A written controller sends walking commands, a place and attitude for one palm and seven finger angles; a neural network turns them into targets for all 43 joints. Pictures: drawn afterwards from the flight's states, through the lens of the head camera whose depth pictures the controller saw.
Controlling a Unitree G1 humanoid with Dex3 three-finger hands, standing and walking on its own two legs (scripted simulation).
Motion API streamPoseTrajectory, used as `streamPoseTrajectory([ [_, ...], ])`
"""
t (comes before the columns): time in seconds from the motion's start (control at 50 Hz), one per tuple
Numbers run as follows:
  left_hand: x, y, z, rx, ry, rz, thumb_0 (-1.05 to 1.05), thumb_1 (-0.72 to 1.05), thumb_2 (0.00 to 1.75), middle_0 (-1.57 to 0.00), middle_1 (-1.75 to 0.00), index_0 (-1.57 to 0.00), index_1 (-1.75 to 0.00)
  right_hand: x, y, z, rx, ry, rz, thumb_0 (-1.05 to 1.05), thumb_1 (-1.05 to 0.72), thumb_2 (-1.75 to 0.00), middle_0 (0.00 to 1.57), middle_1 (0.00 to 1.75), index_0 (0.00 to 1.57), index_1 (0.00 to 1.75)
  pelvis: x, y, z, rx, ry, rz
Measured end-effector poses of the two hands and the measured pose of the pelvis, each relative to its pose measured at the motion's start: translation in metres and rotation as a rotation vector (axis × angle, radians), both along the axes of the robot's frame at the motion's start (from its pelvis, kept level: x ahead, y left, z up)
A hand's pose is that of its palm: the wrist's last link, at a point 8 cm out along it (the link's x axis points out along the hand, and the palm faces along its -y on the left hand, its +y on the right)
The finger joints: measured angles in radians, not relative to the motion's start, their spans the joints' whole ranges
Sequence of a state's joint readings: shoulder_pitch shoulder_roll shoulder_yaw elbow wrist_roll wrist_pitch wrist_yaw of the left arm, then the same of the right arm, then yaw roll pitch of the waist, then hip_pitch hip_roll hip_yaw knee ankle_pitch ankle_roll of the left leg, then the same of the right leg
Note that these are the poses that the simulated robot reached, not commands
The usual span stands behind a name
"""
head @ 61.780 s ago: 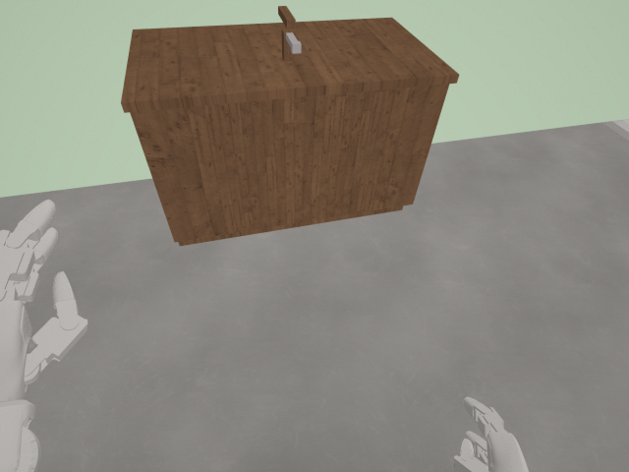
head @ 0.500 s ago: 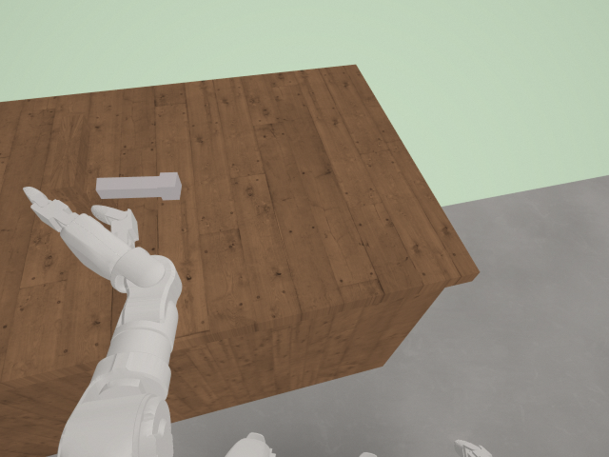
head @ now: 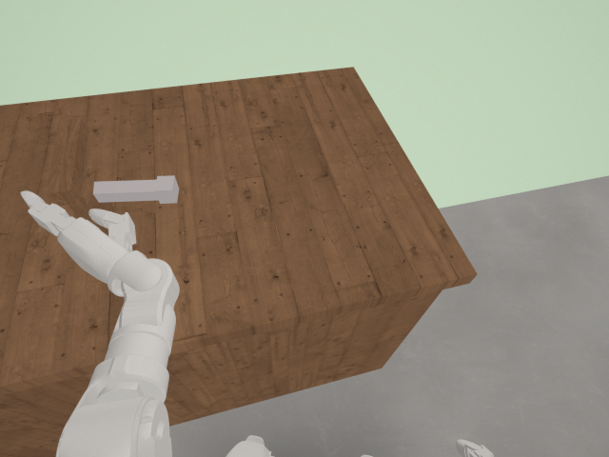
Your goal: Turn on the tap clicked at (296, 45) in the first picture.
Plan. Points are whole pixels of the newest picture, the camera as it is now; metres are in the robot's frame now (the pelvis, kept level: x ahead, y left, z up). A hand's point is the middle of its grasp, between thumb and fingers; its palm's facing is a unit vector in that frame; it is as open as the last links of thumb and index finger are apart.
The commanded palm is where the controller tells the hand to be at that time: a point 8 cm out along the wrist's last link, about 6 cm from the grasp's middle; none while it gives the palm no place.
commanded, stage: push the lever round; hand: left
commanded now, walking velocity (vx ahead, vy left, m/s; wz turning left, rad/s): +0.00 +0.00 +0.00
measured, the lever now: (167, 189) +0.45 +0.24 +0.06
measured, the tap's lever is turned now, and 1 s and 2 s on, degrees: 80 80 80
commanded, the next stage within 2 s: none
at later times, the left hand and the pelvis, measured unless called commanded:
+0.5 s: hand (126, 220) +0.39 +0.28 +0.06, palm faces +0.88 -0.47 -0.03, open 8.4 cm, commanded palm +0.38 +0.24 +0.05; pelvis -0.01 +0.00 +0.00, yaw +0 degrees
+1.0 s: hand (127, 220) +0.39 +0.28 +0.06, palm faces +0.88 -0.47 -0.02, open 8.4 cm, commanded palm +0.38 +0.24 +0.05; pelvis -0.01 +0.00 +0.00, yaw -1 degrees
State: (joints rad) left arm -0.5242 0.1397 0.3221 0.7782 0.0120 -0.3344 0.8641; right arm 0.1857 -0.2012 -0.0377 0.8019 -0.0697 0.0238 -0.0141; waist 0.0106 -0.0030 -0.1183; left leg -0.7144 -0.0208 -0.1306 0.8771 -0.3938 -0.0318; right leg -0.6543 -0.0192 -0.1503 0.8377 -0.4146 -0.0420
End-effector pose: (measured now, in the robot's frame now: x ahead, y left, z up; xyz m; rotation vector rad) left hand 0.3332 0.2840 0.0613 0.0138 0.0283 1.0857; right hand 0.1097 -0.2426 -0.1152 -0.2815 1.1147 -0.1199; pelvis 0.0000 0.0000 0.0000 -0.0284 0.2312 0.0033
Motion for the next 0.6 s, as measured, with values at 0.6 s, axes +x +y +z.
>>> streamPoseTrajectory([
  [0.6,0.000,0.001,-0.001,0.007,-0.002,-0.008,0.02,0.90,0.90,-0.16,-0.15,0.00,-0.15,-0.017,0.003,0.000,-0.003,0.011,-0.022,0.01,-0.91,-0.90,0.21,0.30,0.20,0.30,-0.008,0.004,-0.001,-0.002,-0.002,-0.009],
])
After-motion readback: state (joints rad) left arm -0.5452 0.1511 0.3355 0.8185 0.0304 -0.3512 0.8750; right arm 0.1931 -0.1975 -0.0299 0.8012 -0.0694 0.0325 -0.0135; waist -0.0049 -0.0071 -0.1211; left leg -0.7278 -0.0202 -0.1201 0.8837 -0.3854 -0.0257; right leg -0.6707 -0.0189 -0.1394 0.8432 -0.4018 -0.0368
